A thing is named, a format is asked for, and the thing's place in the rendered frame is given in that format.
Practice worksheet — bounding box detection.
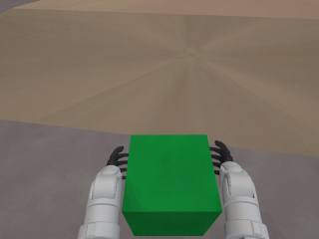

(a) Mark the right robot forearm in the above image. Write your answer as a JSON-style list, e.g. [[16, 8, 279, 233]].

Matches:
[[219, 161, 270, 239]]

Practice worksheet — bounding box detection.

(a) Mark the right robot hand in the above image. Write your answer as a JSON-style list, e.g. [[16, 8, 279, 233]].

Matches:
[[209, 140, 233, 175]]

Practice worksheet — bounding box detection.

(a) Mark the carton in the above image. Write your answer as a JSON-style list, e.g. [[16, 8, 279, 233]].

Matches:
[[122, 134, 222, 236]]

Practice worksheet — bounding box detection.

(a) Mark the left robot hand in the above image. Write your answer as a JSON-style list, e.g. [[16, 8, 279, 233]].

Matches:
[[106, 146, 129, 179]]

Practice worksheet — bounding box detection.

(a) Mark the left robot forearm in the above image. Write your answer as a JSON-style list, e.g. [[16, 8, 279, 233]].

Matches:
[[77, 165, 123, 239]]

